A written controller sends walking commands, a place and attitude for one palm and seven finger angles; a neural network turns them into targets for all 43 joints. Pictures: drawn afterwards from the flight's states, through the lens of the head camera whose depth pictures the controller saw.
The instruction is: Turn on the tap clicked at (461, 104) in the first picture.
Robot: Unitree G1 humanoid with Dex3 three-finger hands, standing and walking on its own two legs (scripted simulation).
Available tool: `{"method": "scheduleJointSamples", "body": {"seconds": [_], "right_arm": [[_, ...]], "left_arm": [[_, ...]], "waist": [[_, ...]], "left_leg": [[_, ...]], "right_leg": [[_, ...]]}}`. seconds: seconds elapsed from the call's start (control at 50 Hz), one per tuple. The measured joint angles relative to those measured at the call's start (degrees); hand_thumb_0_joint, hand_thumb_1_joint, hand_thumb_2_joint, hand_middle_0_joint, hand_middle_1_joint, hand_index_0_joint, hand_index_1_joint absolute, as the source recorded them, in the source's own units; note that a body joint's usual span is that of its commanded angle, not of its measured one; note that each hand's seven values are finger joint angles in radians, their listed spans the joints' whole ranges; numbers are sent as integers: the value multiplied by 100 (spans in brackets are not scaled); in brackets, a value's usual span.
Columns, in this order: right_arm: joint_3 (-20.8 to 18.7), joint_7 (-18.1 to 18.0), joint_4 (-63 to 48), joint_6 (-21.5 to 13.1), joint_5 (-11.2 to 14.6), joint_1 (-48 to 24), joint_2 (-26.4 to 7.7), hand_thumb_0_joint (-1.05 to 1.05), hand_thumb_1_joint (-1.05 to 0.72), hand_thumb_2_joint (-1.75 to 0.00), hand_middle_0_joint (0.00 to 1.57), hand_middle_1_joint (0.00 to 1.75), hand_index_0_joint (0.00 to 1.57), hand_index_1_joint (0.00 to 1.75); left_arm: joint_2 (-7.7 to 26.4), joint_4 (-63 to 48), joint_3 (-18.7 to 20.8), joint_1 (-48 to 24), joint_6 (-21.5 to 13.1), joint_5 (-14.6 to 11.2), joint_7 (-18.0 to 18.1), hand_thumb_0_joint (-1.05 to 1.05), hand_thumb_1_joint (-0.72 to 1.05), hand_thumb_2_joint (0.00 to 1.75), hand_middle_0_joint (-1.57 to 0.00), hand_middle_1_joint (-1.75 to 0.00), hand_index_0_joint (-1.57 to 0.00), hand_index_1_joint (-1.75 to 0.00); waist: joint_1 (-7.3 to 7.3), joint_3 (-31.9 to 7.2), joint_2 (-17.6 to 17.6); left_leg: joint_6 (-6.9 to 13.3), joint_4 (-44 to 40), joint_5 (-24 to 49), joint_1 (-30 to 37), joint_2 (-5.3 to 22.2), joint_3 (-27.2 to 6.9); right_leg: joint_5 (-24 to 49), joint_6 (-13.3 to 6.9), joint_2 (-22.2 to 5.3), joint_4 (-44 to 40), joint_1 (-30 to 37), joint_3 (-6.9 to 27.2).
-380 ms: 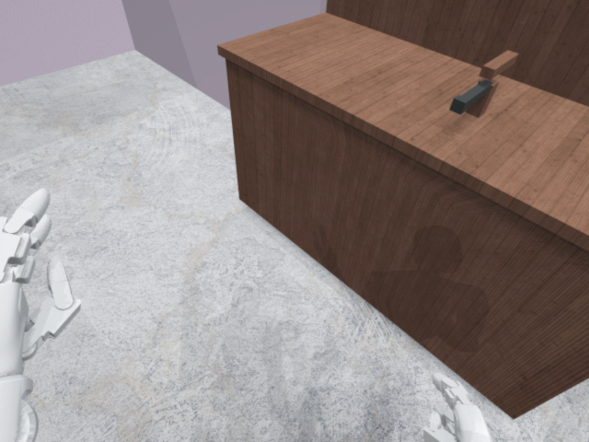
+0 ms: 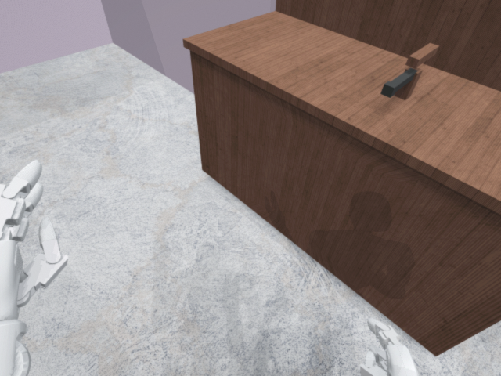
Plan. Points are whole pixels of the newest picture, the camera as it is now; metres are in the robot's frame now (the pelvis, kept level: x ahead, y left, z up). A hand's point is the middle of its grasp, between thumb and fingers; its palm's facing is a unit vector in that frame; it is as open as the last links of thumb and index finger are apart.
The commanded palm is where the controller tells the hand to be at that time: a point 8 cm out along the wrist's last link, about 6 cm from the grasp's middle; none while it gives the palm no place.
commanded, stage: look at it before walking up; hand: left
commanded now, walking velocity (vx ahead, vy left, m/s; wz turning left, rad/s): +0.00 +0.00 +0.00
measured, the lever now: (389, 89) +0.79 -0.31 +0.09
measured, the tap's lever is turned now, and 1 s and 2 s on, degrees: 0 0 0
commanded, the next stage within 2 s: walk around to get in front in 0.02 s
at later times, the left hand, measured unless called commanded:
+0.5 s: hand (26, 291) +0.17 +0.27 +0.15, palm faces +0.46 -0.78 -0.43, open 7.4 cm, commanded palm +0.11 +0.30 +0.18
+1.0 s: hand out of the picture +0.04 +0.30 +0.16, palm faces +0.69 -0.61 -0.39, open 7.4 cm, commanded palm -0.03 +0.31 +0.18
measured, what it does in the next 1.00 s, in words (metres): steps on the spot, turning left: left foot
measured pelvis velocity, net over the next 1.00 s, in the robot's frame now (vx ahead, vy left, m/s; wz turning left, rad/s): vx -0.07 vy -0.01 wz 0.41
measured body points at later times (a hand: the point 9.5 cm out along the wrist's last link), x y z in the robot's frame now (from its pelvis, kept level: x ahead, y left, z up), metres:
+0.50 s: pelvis -0.02 +0.00 -0.01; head +0.00 +0.02 +0.44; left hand +0.14 +0.31 +0.17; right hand +0.16 -0.22 -0.09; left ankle +0.03 +0.11 -0.74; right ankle +0.03 -0.14 -0.74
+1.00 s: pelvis -0.07 -0.01 -0.01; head -0.06 +0.03 +0.44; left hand +0.00 +0.33 +0.18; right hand +0.19 -0.15 -0.08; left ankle -0.08 +0.11 -0.74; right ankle -0.01 -0.13 -0.68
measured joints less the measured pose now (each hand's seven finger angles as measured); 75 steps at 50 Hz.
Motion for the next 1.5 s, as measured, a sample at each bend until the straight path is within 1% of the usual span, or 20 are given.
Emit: {"method": "scheduleJointSamples", "body": {"seconds": [0.16,0.36,0.48,0.56,0.64,0.68,0.74,0.78,0.88,0.92,0.96,1.02,1.12,1.2,1.24,1.26,1.3,1.38,1.42,1.5], "right_arm": [[-7,-2,13,10,4,12,-9,1,-90,-90,21,30,20,30],[-109,50,-72,60,30,46,-55,1,-90,-90,21,30,20,30],[-120,16,-107,43,46,27,-14,1,-90,-90,21,30,20,30],[-102,16,-72,-58,-2,37,105,1,-90,-90,21,30,20,30],[-70,90,0,-103,-1,-56,117,1,-90,-90,21,30,20,30],[-79,125,-5,-58,36,-69,99,1,-90,-90,21,30,20,30],[-140,98,25,38,29,-2,7,1,-90,-90,21,30,20,30],[-157,48,50,125,13,29,-66,1,-90,-90,21,30,20,30],[-202,-110,-82,159,-26,82,-242,1,-91,-90,21,30,20,30],[-242,-135,-100,117,-39,-51,-181,1,-91,-90,21,30,20,30],[-251,-65,-118,8,-63,-142,-63,1,-91,-90,20,30,20,30],[-177,118,-115,-171,-44,-159,129,1,-91,-90,20,30,20,30],[-29,272,-166,-261,41,-87,308,1,-90,-90,21,30,20,30],[37,226,-143,-168,41,-74,334,1,-90,-90,21,30,20,30],[54,207,-131,-113,36,-78,308,1,-90,-90,21,30,20,30],[40,199,-90,-76,36,-115,251,1,-90,-90,21,30,20,30],[-6,170,81,-3,6,-132,115,1,-90,-90,21,30,20,30],[-65,116,304,99,-40,4,-94,1,-90,-90,21,30,20,30],[-107,23,293,125,-47,48,-158,1,-90,-90,21,30,20,30],[-241,-132,138,127,-68,74,-265,1,-91,-90,21,30,20,30]], "left_arm": [[-44,112,-21,-20,36,2,3,1,89,90,-21,-30,-21,-30],[96,-189,53,68,16,-21,32,1,89,90,-21,-30,-21,-30],[216,-458,240,233,29,-37,61,1,89,90,-21,-30,-21,-30],[230,-493,281,132,57,-26,41,1,89,90,-21,-30,-21,-30],[141,-575,231,124,50,-38,20,1,89,90,-21,-30,-21,-30],[156,-651,186,207,69,-68,21,1,89,90,-21,-30,-21,-30],[158,-593,46,175,72,-63,8,1,89,90,-21,-30,-21,-30],[138,-474,30,172,93,-30,4,1,89,90,-21,-31,-21,-30],[163,-405,108,77,167,-30,60,1,89,90,-21,-31,-22,-30],[207,-506,207,-1,198,-97,118,1,89,90,-21,-31,-21,-30],[223,-570,261,-31,176,-73,113,1,89,90,-21,-30,-21,-30],[302,-834,252,-49,141,-36,34,2,89,90,-21,-30,-21,-30],[400,-1189,323,233,9,-163,-10,1,89,90,-21,-30,-21,-30],[450,-790,411,427,165,-250,-19,1,89,90,-21,-30,-21,-30],[442,-516,412,388,304,-244,-15,1,89,90,-21,-30,-21,-30],[352,-375,348,299,370,-207,-8,1,89,90,-21,-30,-21,-30],[148,-125,116,79,504,-171,10,1,89,90,-21,-30,-21,-30],[-150,86,-166,-26,514,-86,17,1,89,90,-21,-30,-21,-30],[-130,55,-194,12,435,-51,18,1,89,90,-21,-30,-21,-30],[118,-233,-57,-15,270,-49,62,1,89,90,-21,-31,-21,-30]], "waist": [[6,-3,20],[-139,111,31],[-86,217,-30],[-95,235,-29],[-43,298,196],[-38,259,246],[-50,164,158],[-56,97,60],[-94,71,-110],[-50,246,-351],[-38,385,-335],[-97,465,-174],[-55,359,52],[30,187,226],[111,120,235],[145,144,313],[160,192,371],[92,133,158],[3,125,67],[-78,160,-64]], "left_leg": [[4,-1,17,-10,6,9],[43,379,-27,-408,-137,-266],[78,618,-48,-665,-277,-376],[49,661,27,-794,-405,-609],[-57,643,146,-836,-370,-903],[-88,966,-139,-963,-303,-788],[-186,2383,-949,-1268,-264,-350],[-209,2714,-1148,-1206,-141,-111],[-145,1020,-752,-294,204,120],[-83,887,-563,-257,-2,193],[-27,904,-507,-298,-15,93],[-35,640,-226,-340,36,-271],[-115,277,164,-454,9,-649],[-172,161,351,-600,-102,-800],[-203,258,353,-755,-199,-812],[-181,496,8,-883,-191,-809],[-233,1631,-825,-1249,-257,-633],[-378,3484,-924,-1596,-244,-103],[-393,3471,-900,-1466,-95,72],[-318,2337,-990,-905,190,301]], "right_leg": [[28,3,6,-17,-5,9],[-130,41,-125,340,-268,-271],[-304,81,-251,756,-545,-367],[-908,89,-90,1108,-517,-198],[-430,-66,93,781,-364,-299],[-476,-150,82,809,-352,-408],[-619,-162,-153,904,-307,-602],[-637,-121,-326,909,-261,-701],[-801,45,-687,1262,-387,-1032],[-1197,154,-866,1946,-676,-791],[-1897,219,-618,2983,-1025,-498],[-1987,268,-282,3675,-1318,-422],[-1639,314,-64,2821,-1093,-369],[-1582,287,78,1773,-504,-341],[-1244,165,88,851,-49,-364],[-808,-25,111,673,-15,-412],[-675,-287,24,699,9,-573],[-664,-326,-317,471,216,-831],[-608,-310,-424,367,280,-984],[-586,-282,-563,406,190,-1273]]}}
